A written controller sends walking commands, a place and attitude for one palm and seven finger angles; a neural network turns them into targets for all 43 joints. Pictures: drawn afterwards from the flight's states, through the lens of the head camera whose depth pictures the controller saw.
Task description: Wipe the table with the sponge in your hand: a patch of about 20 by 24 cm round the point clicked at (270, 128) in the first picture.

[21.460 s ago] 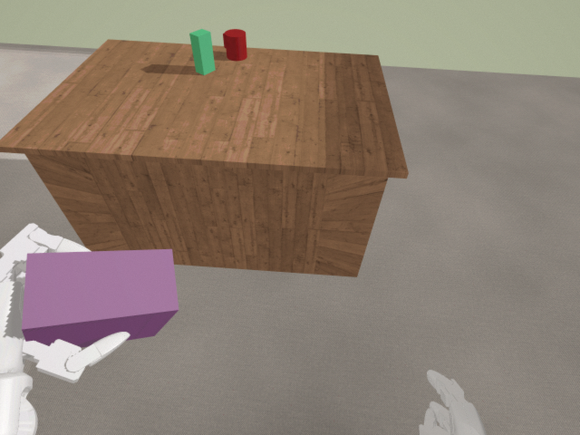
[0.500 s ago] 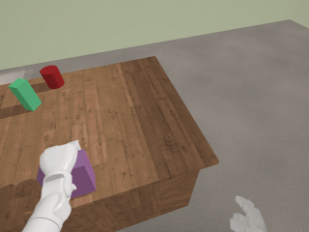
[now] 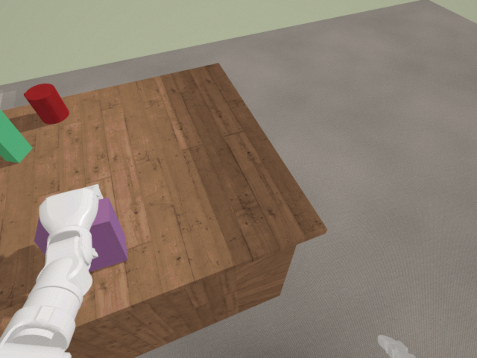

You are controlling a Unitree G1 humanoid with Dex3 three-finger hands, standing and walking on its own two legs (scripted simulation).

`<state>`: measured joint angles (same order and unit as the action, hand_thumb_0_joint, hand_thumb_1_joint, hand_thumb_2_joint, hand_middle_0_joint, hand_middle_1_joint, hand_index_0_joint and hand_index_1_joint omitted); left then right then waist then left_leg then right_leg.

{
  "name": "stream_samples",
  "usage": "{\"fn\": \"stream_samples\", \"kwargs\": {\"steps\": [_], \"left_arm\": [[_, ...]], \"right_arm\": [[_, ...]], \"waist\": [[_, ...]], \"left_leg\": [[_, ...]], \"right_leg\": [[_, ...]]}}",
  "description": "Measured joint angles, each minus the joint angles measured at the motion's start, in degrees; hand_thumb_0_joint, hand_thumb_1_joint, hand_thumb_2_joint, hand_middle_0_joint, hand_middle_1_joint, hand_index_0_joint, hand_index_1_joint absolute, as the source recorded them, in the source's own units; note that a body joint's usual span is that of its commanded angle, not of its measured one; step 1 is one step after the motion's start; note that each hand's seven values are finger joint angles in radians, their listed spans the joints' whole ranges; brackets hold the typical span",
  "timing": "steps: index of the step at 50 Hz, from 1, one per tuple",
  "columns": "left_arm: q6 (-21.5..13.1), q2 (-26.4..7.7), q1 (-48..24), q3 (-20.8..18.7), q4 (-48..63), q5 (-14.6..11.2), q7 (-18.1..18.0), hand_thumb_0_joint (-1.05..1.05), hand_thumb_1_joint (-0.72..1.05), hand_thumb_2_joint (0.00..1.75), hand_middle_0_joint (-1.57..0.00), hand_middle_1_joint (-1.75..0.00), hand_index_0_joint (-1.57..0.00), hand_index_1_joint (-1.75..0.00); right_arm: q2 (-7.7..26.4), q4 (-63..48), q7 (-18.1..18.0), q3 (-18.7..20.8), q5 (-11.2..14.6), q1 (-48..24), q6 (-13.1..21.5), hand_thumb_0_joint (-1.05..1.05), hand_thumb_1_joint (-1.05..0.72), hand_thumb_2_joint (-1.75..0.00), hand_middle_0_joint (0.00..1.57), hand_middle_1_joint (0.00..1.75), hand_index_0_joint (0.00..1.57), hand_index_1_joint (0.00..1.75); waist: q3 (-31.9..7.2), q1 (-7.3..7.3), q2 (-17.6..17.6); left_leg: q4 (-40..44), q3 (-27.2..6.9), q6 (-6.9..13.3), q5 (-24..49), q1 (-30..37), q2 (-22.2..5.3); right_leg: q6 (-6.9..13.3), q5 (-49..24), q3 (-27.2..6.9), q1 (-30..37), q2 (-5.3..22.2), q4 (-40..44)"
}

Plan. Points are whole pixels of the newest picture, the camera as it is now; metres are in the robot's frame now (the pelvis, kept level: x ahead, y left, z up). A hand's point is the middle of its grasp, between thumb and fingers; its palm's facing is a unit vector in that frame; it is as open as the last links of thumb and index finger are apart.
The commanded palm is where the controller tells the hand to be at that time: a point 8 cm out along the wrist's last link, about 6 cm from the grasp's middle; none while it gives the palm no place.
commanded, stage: wipe forward along the first lane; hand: left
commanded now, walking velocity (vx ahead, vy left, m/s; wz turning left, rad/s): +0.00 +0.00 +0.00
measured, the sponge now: (89, 245) +0.32 +0.33 -0.06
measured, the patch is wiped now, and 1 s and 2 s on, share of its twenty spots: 0.20 0.30 0.40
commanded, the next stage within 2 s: slide across to the middle lane in 0.92 s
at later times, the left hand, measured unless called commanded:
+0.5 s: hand (80, 203) +0.38 +0.35 +0.00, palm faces -0.14 +0.00 -0.99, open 10.7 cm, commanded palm +0.36 +0.34 +0.03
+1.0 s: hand (73, 185) +0.42 +0.38 +0.00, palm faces -0.17 +0.01 -0.99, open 10.7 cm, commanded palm +0.41 +0.36 +0.04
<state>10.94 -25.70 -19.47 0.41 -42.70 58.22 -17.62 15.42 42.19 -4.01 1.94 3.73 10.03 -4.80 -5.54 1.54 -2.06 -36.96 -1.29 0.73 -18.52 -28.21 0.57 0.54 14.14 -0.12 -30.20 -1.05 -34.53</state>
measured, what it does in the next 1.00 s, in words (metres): stands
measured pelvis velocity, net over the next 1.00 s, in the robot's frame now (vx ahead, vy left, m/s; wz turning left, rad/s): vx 0.01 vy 0.02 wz -0.01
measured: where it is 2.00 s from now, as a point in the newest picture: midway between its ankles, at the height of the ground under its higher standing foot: outside the picture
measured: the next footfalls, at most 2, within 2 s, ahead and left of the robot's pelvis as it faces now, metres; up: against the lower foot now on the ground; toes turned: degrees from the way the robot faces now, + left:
none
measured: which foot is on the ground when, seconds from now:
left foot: down 0.00-1.00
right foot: down 0.00-1.00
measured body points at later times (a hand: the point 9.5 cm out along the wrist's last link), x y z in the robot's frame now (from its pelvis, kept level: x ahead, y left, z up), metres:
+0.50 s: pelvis +0.01 +0.01 -0.01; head +0.07 +0.01 +0.44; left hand +0.38 +0.35 +0.05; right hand +0.11 -0.27 -0.13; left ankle -0.01 +0.11 -0.72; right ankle +0.03 -0.12 -0.72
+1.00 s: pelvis +0.01 +0.02 -0.01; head +0.10 +0.03 +0.43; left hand +0.42 +0.38 +0.05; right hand +0.07 -0.26 -0.14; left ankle -0.01 +0.11 -0.72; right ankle +0.03 -0.12 -0.72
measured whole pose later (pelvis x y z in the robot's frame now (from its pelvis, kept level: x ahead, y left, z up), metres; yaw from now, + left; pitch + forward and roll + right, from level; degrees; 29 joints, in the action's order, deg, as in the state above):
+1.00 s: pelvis +0.01 +0.02 -0.01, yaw -1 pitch +18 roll -3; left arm 3.9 -36.6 -40.6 -3.3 -64.1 61.3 -15.7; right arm 15.8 43.1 -2.0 1.5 3.3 14.8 -5.7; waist -7.1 -2.9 -1.2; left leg -42.6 -1.4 2.2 -20.9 -39.4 0.6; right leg -0.8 14.7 0.1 -39.6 -1.1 -36.5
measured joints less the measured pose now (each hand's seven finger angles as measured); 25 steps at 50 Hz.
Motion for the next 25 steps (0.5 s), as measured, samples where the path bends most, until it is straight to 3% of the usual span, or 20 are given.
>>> {"fn": "stream_samples", "kwargs": {"steps": [12, 25], "left_arm": [[-2.18, -3.07, -8.59, 0.13, -8.63, 1.19, 0.67, 0.03, -0.54, 1.03, -0.67, -1.29, -0.69, -1.28], [-5.17, -5.43, -11.93, -3.04, -13.74, 1.59, 0.28, 0.03, -0.55, 1.03, -0.67, -1.29, -0.69, -1.28]], "right_arm": [[0.1, -0.38, 0.02, -0.31, 0.13, 0.93, 0.29, 0.01, -0.91, -0.89, 0.2, 0.3, 0.2, 0.3], [-0.02, 0.54, 1.07, -0.37, -0.17, 2.63, -0.48, 0.01, -0.91, -0.89, 0.2, 0.3, 0.2, 0.3]], "waist": [[-0.14, -1.19, 0.15], [-1.47, -2.18, 0.46]], "left_leg": [[-1.91, -0.51, 0.1, -0.34, -3.88, 0.09], [-3.06, -0.27, 0.39, -1.46, -6.09, -0.28]], "right_leg": [[-0.12, 0.13, 0.53, -3.37, 0.08, -1.16], [-0.38, 0.6, 0.3, -5.27, -0.32, -1.35]]}}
